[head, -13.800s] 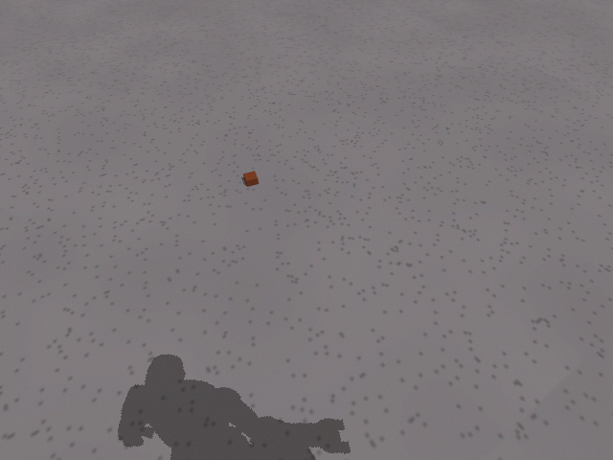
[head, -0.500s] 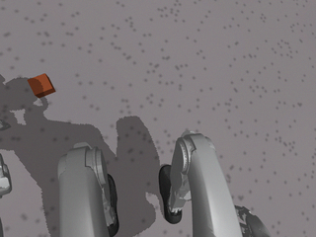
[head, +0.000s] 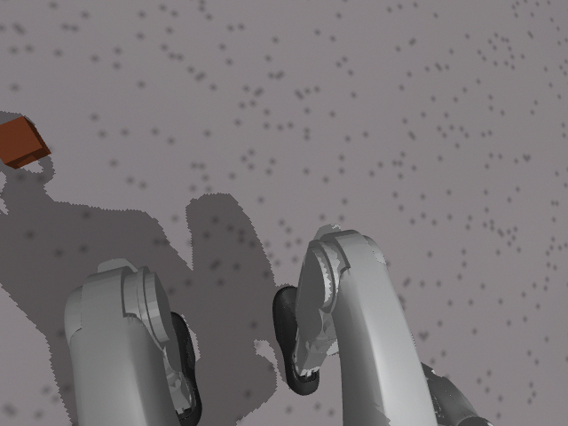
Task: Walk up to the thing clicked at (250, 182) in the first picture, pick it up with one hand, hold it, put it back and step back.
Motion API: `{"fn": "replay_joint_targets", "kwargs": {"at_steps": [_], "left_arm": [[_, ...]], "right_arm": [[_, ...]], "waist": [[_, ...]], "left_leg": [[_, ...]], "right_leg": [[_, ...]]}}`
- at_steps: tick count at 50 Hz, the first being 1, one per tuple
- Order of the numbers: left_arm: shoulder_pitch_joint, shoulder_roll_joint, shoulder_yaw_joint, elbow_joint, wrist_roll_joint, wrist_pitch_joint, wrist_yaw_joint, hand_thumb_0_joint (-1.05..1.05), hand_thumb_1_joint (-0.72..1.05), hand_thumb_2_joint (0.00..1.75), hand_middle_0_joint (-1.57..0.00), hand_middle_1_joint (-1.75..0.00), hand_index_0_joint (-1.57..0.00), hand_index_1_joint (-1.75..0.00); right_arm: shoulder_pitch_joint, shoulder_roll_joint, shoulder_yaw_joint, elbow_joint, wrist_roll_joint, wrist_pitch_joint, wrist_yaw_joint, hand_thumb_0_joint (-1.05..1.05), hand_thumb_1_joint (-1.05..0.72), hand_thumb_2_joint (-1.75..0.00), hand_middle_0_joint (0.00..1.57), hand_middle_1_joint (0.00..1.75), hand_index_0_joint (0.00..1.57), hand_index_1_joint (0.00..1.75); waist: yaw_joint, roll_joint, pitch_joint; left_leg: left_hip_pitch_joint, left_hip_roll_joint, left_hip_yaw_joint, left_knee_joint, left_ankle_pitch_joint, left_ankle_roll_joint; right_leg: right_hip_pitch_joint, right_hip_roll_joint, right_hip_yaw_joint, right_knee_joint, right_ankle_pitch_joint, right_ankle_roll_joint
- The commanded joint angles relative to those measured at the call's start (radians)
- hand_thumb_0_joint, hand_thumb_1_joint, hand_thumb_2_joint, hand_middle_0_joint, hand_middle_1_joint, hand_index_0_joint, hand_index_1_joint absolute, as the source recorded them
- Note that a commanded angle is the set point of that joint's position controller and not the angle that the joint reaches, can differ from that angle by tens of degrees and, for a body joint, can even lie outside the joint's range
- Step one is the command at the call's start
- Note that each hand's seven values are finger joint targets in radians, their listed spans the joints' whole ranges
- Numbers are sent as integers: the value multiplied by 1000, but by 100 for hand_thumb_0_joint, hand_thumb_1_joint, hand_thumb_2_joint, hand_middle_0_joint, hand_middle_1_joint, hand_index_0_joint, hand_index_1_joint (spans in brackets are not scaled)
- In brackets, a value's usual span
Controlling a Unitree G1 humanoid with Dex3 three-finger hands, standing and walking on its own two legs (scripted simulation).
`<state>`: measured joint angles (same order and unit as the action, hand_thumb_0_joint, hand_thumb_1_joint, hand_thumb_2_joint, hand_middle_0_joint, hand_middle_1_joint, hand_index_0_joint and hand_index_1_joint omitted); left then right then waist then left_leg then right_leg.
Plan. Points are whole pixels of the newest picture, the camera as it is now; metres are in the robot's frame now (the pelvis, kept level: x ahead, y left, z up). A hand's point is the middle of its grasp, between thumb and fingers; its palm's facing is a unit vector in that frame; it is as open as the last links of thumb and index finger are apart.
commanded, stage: rise first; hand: left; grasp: from above
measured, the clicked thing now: (19, 143) +0.51 +0.36 -0.31
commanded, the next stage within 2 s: approach in 1.98 s
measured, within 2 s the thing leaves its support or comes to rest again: neither
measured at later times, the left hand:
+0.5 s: hand out of the picture +0.44 +0.40 -0.20, palm faces -0.36 -0.24 -0.90, open 13.4 cm
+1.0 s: hand out of the picture +0.46 +0.40 -0.20, palm faces -0.34 -0.25 -0.91, open 13.1 cm
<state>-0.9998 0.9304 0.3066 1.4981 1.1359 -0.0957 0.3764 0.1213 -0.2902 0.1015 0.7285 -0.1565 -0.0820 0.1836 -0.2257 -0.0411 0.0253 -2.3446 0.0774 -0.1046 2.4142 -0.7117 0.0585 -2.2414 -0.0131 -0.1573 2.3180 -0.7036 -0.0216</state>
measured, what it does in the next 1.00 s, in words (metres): stands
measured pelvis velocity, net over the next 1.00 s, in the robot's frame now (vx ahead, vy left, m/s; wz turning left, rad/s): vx -0.01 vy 0.00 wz -0.04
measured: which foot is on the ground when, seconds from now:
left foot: down 0.00-1.00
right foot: down 0.00-1.00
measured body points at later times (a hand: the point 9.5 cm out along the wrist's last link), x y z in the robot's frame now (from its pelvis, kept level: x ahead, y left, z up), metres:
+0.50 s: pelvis +0.00 +0.00 -0.01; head +0.27 +0.09 +0.33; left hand +0.46 +0.41 -0.15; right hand +0.05 -0.27 -0.11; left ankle +0.07 +0.12 -0.30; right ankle +0.09 -0.11 -0.30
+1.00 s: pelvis -0.01 +0.00 -0.02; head +0.27 +0.10 +0.32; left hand +0.47 +0.41 -0.15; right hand +0.04 -0.27 -0.10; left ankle +0.07 +0.12 -0.30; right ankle +0.09 -0.11 -0.30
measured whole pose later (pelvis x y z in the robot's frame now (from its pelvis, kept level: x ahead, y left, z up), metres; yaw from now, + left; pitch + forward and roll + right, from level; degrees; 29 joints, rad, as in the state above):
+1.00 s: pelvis -0.01 +0.00 -0.02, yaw -2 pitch +33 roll -12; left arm -1.10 1.05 0.28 1.56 1.14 -0.06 0.37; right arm 0.14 -0.33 0.19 0.67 -0.16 -0.09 0.22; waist -0.30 -0.07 0.08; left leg -2.38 0.08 -0.14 2.48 -0.70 0.07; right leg -2.26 0.00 -0.19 2.35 -0.68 -0.01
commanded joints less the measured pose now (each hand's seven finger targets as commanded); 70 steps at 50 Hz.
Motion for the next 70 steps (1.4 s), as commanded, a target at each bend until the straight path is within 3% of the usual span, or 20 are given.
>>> {"fn": "replay_joint_targets", "kwargs": {"at_steps": [1,5,16,24,25,26,30,36,41,43,45,48,49,50,56,57,61,64,67,70], "left_arm": [[-257,335,0,-150,-3,0,34,0,-42,87,-23,-90,-23,-91],[-247,339,6,-138,-11,-8,34,0,-41,86,-23,-91,-24,-91],[-285,387,8,-114,-5,4,44,0,-45,89,-20,-96,-20,-96],[-284,400,-3,-110,-14,8,28,0,-48,94,-25,-89,-21,-94],[-280,393,-16,-95,-10,6,31,0,-43,88,-24,-93,-23,-94],[-294,396,-9,-115,-13,6,29,0,-42,87,-23,-93,-23,-94],[-287,399,-9,-97,-11,12,36,0,-42,87,-21,-96,-22,-96],[-339,410,-29,-98,-3,21,39,0,-41,86,-23,-94,-24,-94],[-327,413,-39,-66,-1,29,30,0,-41,86,-22,-96,-23,-95],[-343,444,-18,-99,-3,29,34,0,-41,86,-24,-94,-24,-94],[-350,419,-37,-70,0,35,29,0,-40,86,-23,-95,-24,-95],[-356,455,-17,-99,-4,37,36,0,-39,84,-25,-94,-25,-94],[-338,437,-20,-92,-13,40,32,0,-39,84,-24,-95,-25,-94],[-305,411,-43,-52,-6,47,23,0,-39,84,-24,-95,-25,-94],[-321,447,-29,-89,-23,54,17,0,-37,82,-24,-95,-26,-93],[-339,449,-31,-104,-17,53,13,0,-37,83,-25,-94,-26,-93],[-338,458,-24,-83,-25,48,1,0,-36,82,-25,-94,-27,-92],[-355,431,-59,-76,-17,44,-7,0,-36,82,-24,-95,-26,-93],[-360,463,-34,-88,-15,44,0,0,-36,82,-24,-94,-26,-92],[-354,440,-47,-78,-10,44,3,0,-37,83,-23,-95,-25,-93]], "right_arm": [[233,-269,-76,6,6,0,-6,0,-91,-91,20,30,20,30],[245,-270,-67,5,2,2,-5,0,-91,-91,20,30,20,30],[231,-283,-44,-6,-1,2,2,0,-91,-91,20,30,20,30],[231,-294,-32,-19,3,-2,5,0,-91,-91,20,30,20,30],[226,-291,-27,-18,3,-1,7,0,-91,-91,20,30,20,30],[237,-293,-27,-20,1,-4,8,0,-91,-91,20,30,20,30],[233,-294,-20,-20,2,-4,13,0,-91,-91,20,30,20,30],[244,-303,-10,-27,5,-7,17,0,-91,-91,20,30,20,30],[243,-313,-3,-33,4,-9,21,0,-91,-91,20,30,20,30],[237,-317,-2,-38,3,-9,19,0,-91,-91,20,30,20,30],[246,-324,4,-43,0,-10,20,0,-91,-91,20,30,20,30],[241,-327,4,-52,4,-8,21,0,-91,-91,20,30,20,30],[239,-323,3,-54,6,-9,22,0,-91,-91,20,30,20,30],[238,-320,6,-53,5,-9,24,0,-91,-91,20,30,20,30],[237,-324,11,-63,15,-6,24,0,-91,-91,20,30,20,30],[245,-322,12,-64,12,-7,25,0,-91,-90,20,30,20,30],[251,-333,12,-64,11,-9,23,0,-91,-90,20,30,20,30],[248,-326,17,-60,10,-11,23,0,-91,-90,20,30,20,30],[246,-331,19,-66,10,-11,19,0,-90,-90,20,30,20,30],[251,-330,22,-54,7,-14,20,0,-90,-90,20,30,20,30]], "waist": [[4,402,-702],[-1,372,-721],[-17,379,-698],[-27,388,-665],[-28,400,-663],[-39,391,-668],[-32,430,-686],[-63,432,-639],[-62,435,-642],[-55,464,-667],[-84,443,-642],[-64,455,-654],[-55,467,-652],[-60,453,-628],[-53,412,-636],[-73,422,-641],[-78,411,-640],[-84,419,-605],[-74,414,-632],[-78,443,-634]], "left_leg": [[612,-25,-14,-247,264,-35],[577,-27,-1,-215,296,-28],[541,-22,1,-191,262,-23],[534,-21,-10,-191,249,-25],[518,-19,-10,-195,243,-28],[526,-21,-12,-187,252,-25],[572,-18,-24,-196,292,-33],[543,-17,-21,-184,284,-30],[547,-16,-25,-189,271,-33],[586,-13,-32,-198,281,-38],[574,-12,-38,-192,283,-35],[559,-13,-35,-197,264,-35],[570,-15,-36,-205,263,-38],[552,-14,-31,-200,256,-35],[509,-15,-14,-190,258,-26],[517,-14,-15,-183,268,-25],[505,-13,-23,-190,242,-27],[494,-14,-24,-192,210,-28],[520,-12,-25,-187,229,-29],[551,-12,-31,-188,262,-35]], "right_leg": [[258,53,-24,-183,254,-19],[314,56,-22,-183,299,-10],[316,64,-28,-177,283,-8],[303,61,-33,-172,272,-8],[313,64,-36,-164,268,-11],[314,64,-36,-167,278,-8],[297,66,-45,-152,297,-12],[290,67,-42,-157,299,-10],[292,69,-48,-155,288,-11],[291,68,-52,-153,289,-12],[280,68,-57,-151,295,-9],[288,69,-56,-154,284,-11],[277,66,-55,-149,280,-13],[273,69,-52,-154,276,-12],[320,73,-42,-169,289,-8],[334,73,-43,-170,299,-5],[329,74,-50,-168,276,-6],[301,75,-50,-169,251,-10],[312,75,-54,-170,263,-8],[296,74,-59,-158,287,-10]]}}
